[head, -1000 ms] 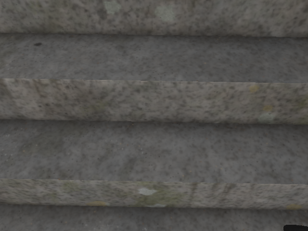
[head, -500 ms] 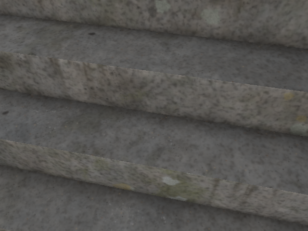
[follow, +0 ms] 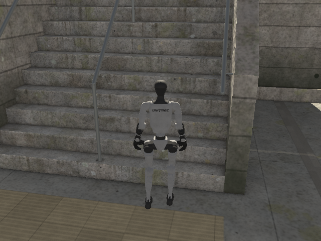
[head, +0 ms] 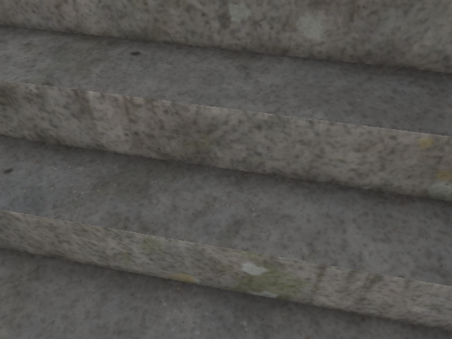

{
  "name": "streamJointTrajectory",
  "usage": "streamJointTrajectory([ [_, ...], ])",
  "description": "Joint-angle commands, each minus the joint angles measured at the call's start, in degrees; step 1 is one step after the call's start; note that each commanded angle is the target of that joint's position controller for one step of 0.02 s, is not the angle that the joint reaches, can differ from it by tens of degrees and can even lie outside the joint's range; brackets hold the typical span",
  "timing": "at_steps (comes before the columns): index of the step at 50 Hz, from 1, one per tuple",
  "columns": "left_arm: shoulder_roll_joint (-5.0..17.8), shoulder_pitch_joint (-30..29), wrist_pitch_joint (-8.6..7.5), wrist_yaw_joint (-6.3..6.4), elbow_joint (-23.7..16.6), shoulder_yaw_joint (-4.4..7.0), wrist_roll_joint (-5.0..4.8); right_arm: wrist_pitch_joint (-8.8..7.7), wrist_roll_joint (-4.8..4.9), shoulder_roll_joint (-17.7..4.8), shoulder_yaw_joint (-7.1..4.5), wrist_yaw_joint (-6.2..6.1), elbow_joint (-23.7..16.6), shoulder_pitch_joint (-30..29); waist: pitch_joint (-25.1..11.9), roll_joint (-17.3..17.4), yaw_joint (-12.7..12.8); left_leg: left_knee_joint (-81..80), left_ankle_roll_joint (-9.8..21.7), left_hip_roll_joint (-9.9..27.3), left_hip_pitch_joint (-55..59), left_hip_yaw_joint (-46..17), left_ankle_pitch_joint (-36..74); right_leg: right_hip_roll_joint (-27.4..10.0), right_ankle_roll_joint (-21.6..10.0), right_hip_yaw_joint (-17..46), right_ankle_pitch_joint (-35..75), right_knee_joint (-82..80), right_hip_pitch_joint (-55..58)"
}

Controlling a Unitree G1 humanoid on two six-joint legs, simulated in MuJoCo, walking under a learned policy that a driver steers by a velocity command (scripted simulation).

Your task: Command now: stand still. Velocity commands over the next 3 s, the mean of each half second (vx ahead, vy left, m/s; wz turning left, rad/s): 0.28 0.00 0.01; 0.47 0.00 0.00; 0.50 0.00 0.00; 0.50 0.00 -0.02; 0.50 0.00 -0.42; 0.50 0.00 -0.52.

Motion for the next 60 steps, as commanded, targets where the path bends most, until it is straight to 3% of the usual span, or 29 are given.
streamJointTrajectory([
  [1, 4.5, -0.7, -0.67, -0.08, -2.7, 0.83, 0.04, -0.48, 0.12, -5.2, -1.23, -0.22, -1.8, 0.2, -2.3, 0.6, 0.1, -5.8, 1.2, 3.1, -5.0, -3.4, 11.6, -4.0, -0.7, 5.6, 9.4, -4.1, 6.8],
  [6, 5.4, -2.0, -0.17, 0.48, -0.6, 0.68, -0.13, -0.16, 0.42, -5.2, -1.13, -0.83, 0.8, -0.2, 0.5, -1.7, 0.1, -5.6, 2.0, 0.2, -7.2, -0.4, -2.2, -3.1, -1.7, 6.4, -10.2, -7.5, 5.6],
  [12, 7.8, 0.1, -1.32, 0.89, 0.5, 1.21, -1.15, -2.47, 1.33, -4.9, -1.12, -0.60, 2.7, 0.7, 1.8, -5.6, 0.2, 2.1, 3.7, 0.8, -12.3, 2.2, -2.3, -12.2, -8.5, 18.3, -15.6, -12.7, 8.0],
  [17, 5.7, -2.7, -2.38, -0.31, -0.4, 0.50, -0.95, -2.92, 1.70, -8.0, -2.29, 0.71, 6.4, 4.9, -4.2, 5.3, -0.8, -2.9, 5.5, 2.4, 0.3, -2.3, 21.9, -0.9, -3.7, 1.7, 10.3, 2.7, 6.3],
  [22, 4.2, -10.8, -2.43, -0.71, -1.9, -0.79, -2.56, -3.38, 0.97, -11.4, -3.21, 1.23, 5.5, 6.1, 3.0, 9.4, -3.8, -11.0, 17.0, 17.2, 14.1, -19.8, 40.6, 0.6, -1.5, 0.3, -21.3, 16.2, -18.9],
  [25, 5.7, -2.6, -1.88, -1.12, 0.7, -0.32, -1.86, -2.45, 1.69, -14.2, -3.98, 0.45, 4.4, -0.8, -1.3, 8.0, 2.7, -7.7, 14.8, 13.6, 7.9, -10.7, 59.7, 1.7, -3.3, -1.4, -13.5, 9.6, -3.3],
  [27, 6.5, 6.9, -1.88, -1.22, 4.2, 1.04, -0.62, -1.64, 2.57, -13.2, -3.68, -0.18, 3.1, -5.5, -5.8, 6.5, 8.5, 5.3, 11.1, 8.3, 4.0, -4.0, 69.1, 4.2, -4.1, -2.8, 6.8, -4.4, 10.6],
  [28, 7.5, 14.9, -1.47, -1.01, 6.9, 1.81, -0.07, -1.93, 2.20, -10.8, -3.08, 0.06, 2.3, -7.6, -7.7, 2.5, 11.5, 16.9, 8.3, 4.9, -5.0, -2.7, 57.0, 1.6, -5.6, 1.9, 13.1, -8.6, 21.3],
  [29, 11.4, 20.4, -0.85, -0.48, 9.2, 2.20, -0.39, -2.69, -0.21, -4.2, -1.23, 0.78, 0.8, -9.2, -8.6, -14.8, 11.0, 40.1, 3.8, -2.8, -19.5, 0.6, 3.6, -12.2, -8.9, 19.6, 33.4, -12.6, 28.9],
  [30, 13.2, 17.4, -1.22, -0.39, 8.9, 2.24, 0.76, -3.33, 1.60, -3.2, -1.41, 0.98, 3.7, 1.7, -7.3, -12.8, 4.8, 55.1, 2.6, -4.0, -25.0, -3.6, -11.1, -23.1, -19.5, 33.6, 25.4, -15.8, 22.6],
  [31, 10.5, 11.8, -1.21, -0.20, 8.3, 1.76, 0.09, -3.46, 2.54, -6.6, -2.31, 1.37, 4.6, 3.6, 0.1, -6.7, 2.4, 61.5, 2.3, -0.6, -32.4, -3.8, -10.2, -23.0, -21.2, 31.0, 5.8, -18.7, 17.5],
  [32, 6.3, 8.7, -0.95, -0.47, 7.9, 0.59, -0.47, -3.59, 3.38, -7.4, -2.50, 1.64, 3.8, 0.7, 5.1, -4.3, 2.0, 66.1, 2.4, 0.6, -38.7, -2.1, -7.5, -19.0, -18.1, 27.2, -8.0, -20.4, 15.3],
  [35, 4.4, 8.9, -0.38, -1.63, 9.7, -0.82, 0.30, -3.39, 2.42, -3.5, -1.33, 2.12, 3.2, -0.8, 6.0, -1.3, 0.1, 75.5, 1.2, 3.2, -47.0, 0.4, 0.5, -13.9, -13.4, 20.1, -7.5, -19.8, 10.1],
  [39, 4.2, 13.1, -0.13, -0.78, 12.1, -1.59, 0.06, -2.62, 1.48, -1.0, 0.50, 1.95, -0.1, -4.1, 4.8, -2.3, 0.6, 80.8, -0.9, 4.4, -55.0, 0.8, 4.5, -12.9, -13.1, 14.1, 0.7, -17.5, 3.5],
  [41, 4.9, 19.4, -0.15, 0.05, 14.4, -1.51, -0.12, -2.27, 2.02, 1.8, 1.61, 0.89, -1.5, -7.6, 4.0, -5.8, 3.0, 96.3, -2.2, 3.6, -65.0, 2.4, 0.4, -16.6, -14.8, 18.3, 1.7, -19.0, 8.9],
  [44, 4.0, 23.3, 0.22, 1.28, 15.4, -1.73, -0.64, -2.91, 2.13, 2.4, 2.98, 0.58, -6.3, -12.9, 6.9, -4.0, 3.8, 98.6, -1.8, 5.2, -81.2, -1.8, -2.5, -18.0, -12.3, 19.1, -4.0, -18.7, 17.5],
  [46, 3.3, 24.5, 0.99, 1.74, 16.0, -2.17, -0.32, -3.82, 2.36, 5.6, 5.16, 1.35, -10.6, -17.7, 8.4, -4.0, 4.2, 103.4, -0.7, 5.6, -91.3, -2.9, -4.4, -19.1, -10.2, 18.6, -2.4, -18.2, 21.0],
  [48, 3.3, 20.9, 1.22, 2.28, 14.1, -2.50, -1.26, -4.77, 1.66, 6.6, 7.28, 2.68, -15.9, -23.0, 8.3, -3.3, 2.8, 89.5, -1.2, 7.7, -84.0, 3.8, -0.3, -14.0, -7.9, 12.1, -2.5, -21.4, 11.0],
  [50, 2.2, 23.7, 1.55, 2.93, 15.2, -3.23, -2.46, -5.24, 0.58, 6.0, 8.05, 3.29, -20.7, -28.9, 5.1, -4.0, 3.7, 74.7, -0.3, 9.5, -65.0, 8.7, 10.2, -13.6, -8.6, 10.4, 6.3, -29.4, -0.2],
  [51, 5.8, 24.2, 1.83, 3.68, 15.9, -2.02, -4.70, -5.33, -0.30, 8.6, 10.10, 3.67, -23.3, -32.6, 2.9, -5.3, 3.4, 59.3, 1.6, 9.7, -49.0, 11.4, 1.6, -14.3, -8.7, 8.8, 13.6, -37.4, -4.6],
  [52, 5.2, 25.8, 2.39, 3.65, 17.7, -2.71, -5.19, -5.35, 0.65, 8.6, 10.04, 3.26, -22.9, -30.0, -5.3, -7.5, 1.0, 54.3, 3.5, 4.3, -32.6, 17.0, 0.0, -11.0, -8.8, 3.1, 45.7, -32.0, -1.2],
  [53, 9.7, 26.5, 0.70, 2.44, 17.1, -2.05, -2.96, -6.09, 1.85, 4.8, 7.73, 3.37, -22.2, -23.5, -11.6, -15.3, -1.9, 53.6, 4.9, -1.8, -19.9, 19.9, -8.0, -13.1, -9.4, 3.4, 88.0, -22.9, 4.0],
  [54, 14.6, 23.1, -0.30, 1.80, 16.5, -1.09, -1.53, -5.65, 2.32, -2.9, 4.29, 3.08, -18.9, -12.5, -15.0, -21.5, -8.7, 46.7, 6.5, -4.3, -16.2, 17.8, -10.5, -14.5, -8.7, 4.4, 115.0, -12.3, 13.6],
  [55, 17.0, 18.8, -0.39, 1.74, 16.1, 0.11, -0.89, -5.26, 0.86, -8.7, 1.61, 3.07, -15.6, -3.0, -21.1, -24.4, -14.4, 38.1, 9.4, -2.8, -11.9, 7.5, -9.4, -15.5, -7.6, 5.4, 122.9, 0.1, 20.0],
  [56, 14.0, 18.1, -1.41, 1.26, 13.8, 0.35, -1.58, -4.45, -1.24, -13.7, -0.68, 2.64, -9.1, 9.2, -28.6, -6.8, -16.9, 24.7, 16.2, 7.1, 7.3, -19.3, -10.8, -10.7, -6.1, 8.1, 107.4, 19.0, 1.9],
  [57, 6.9, 15.1, -3.01, -1.17, 13.4, -0.56, -0.95, -2.53, -2.51, -20.3, -2.45, 1.61, -1.2, 21.4, -34.7, 23.2, -16.2, -6.6, 22.4, 19.0, 20.7, -50.6, -9.5, 4.6, -5.7, 13.4, 17.9, 42.0, -13.1],
  [58, 5.0, 12.0, -4.51, -4.40, 14.0, 0.28, -1.10, -1.79, -3.87, -15.6, -1.75, 0.38, 1.0, 20.9, -35.7, 15.1, -14.9, -13.7, 20.5, 22.9, 16.2, -64.3, -18.7, 9.4, -5.3, 27.5, 5.9, 72.9, -20.5],
  [59, 0.4, 2.0, -4.38, -5.96, 7.8, -0.47, -1.75, -1.57, -0.66, -10.9, -0.56, 0.72, 4.2, 15.4, -22.4, 9.4, -10.9, -13.0, 14.8, 21.5, 7.3, -56.2, -29.9, 6.8, -6.6, 25.1, 4.6, 84.4, -32.1],
  [60, -3.2, -8.3, -3.77, -5.97, 0.9, -2.14, -1.55, -1.47, 0.30, -4.5, 0.82, 1.67, 8.5, 11.7, -7.3, 4.6, -7.3, -10.2, 13.1, 19.0, -5.0, -44.0, -30.6, 4.9, -7.7, 19.3, 3.6, 90.8, -40.5],
])
Next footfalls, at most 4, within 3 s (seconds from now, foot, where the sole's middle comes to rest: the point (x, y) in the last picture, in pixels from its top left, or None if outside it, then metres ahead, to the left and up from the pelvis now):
1.10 left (164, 332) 0.46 0.19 -0.57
1.66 right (253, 217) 0.65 -0.03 -0.36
2.18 left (175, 70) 0.95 0.17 -0.16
2.72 right None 1.11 -0.15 0.05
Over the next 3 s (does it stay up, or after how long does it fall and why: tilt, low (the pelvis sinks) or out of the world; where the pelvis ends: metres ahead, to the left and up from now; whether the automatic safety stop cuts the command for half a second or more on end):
stays up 1.07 -0.10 0.80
